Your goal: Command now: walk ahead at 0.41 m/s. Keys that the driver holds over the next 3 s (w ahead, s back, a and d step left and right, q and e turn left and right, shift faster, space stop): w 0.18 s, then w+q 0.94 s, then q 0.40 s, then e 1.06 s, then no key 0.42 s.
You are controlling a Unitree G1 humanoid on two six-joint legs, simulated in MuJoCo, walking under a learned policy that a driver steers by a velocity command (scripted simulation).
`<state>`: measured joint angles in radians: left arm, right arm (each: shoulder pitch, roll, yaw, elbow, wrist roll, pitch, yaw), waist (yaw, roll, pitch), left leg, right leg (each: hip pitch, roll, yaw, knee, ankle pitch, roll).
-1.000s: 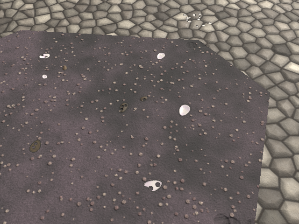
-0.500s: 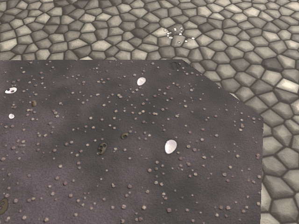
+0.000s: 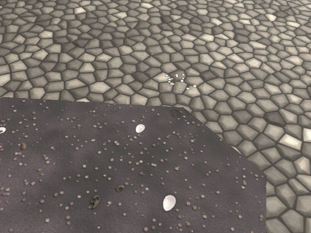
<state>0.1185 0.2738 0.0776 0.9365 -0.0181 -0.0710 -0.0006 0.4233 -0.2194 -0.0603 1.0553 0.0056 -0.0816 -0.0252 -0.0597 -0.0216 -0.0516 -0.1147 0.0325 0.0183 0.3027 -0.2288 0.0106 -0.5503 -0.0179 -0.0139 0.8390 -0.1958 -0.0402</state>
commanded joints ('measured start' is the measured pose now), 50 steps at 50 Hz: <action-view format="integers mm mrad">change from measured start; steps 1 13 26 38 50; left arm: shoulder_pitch -142 332 116 178 -27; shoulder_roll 6 283 76 187 79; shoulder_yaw -4 73 9 35 15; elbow -73 23 30 10 -165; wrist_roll -1 9 38 1 35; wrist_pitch -15 -14 -45 16 -33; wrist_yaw -9 -6 15 40 20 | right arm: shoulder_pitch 3 33 -241 -141 -176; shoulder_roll -129 4 -43 -197 -202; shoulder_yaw -22 9 -35 -91 -62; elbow -39 -90 -181 -275 -320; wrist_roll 0 11 20 28 9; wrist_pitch -15 -16 23 37 -5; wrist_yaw -1 11 29 82 21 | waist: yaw -2 189 55 -101 61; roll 141 -262 -26 -68 35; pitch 105 -239 129 -55 49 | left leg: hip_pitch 67 -562 -619 -40 -125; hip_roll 195 -41 99 -111 99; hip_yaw -174 29 -110 110 -298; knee -191 794 599 265 -103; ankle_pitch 0 -214 230 101 301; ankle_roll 146 -2 40 194 281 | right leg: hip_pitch -146 978 438 551 -71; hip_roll -32 -394 -235 -235 -94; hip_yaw -9 556 -64 -248 69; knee -107 -513 -728 -75 67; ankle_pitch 95 -142 274 941 49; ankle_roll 24 -245 -118 -20 96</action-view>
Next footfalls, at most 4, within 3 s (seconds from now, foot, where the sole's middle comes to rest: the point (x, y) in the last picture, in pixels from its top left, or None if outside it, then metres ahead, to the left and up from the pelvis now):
0.24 right None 0.23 -0.17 -0.79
0.76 left None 0.52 0.10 -0.79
1.26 right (135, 170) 0.86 0.04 -0.79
1.68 left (90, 203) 0.69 0.24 -0.79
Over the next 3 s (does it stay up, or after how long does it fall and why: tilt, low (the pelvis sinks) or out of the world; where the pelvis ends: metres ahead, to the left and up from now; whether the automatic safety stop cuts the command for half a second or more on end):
stays up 0.79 0.14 -0.01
